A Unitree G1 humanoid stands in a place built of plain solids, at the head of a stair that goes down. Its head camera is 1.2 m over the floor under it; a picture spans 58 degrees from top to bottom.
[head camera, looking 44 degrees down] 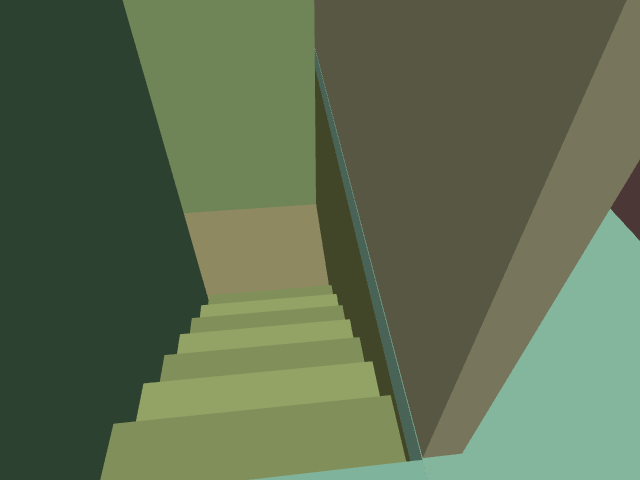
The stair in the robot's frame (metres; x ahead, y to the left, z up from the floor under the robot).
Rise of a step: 0.18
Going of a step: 0.24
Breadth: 0.91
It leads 6 degrees to the left of straight ahead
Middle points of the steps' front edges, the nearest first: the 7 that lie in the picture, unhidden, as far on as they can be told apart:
0.64 0.21 -0.18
0.87 0.24 -0.37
1.10 0.26 -0.55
1.34 0.29 -0.73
1.57 0.31 -0.92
1.81 0.34 -1.10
2.04 0.36 -1.28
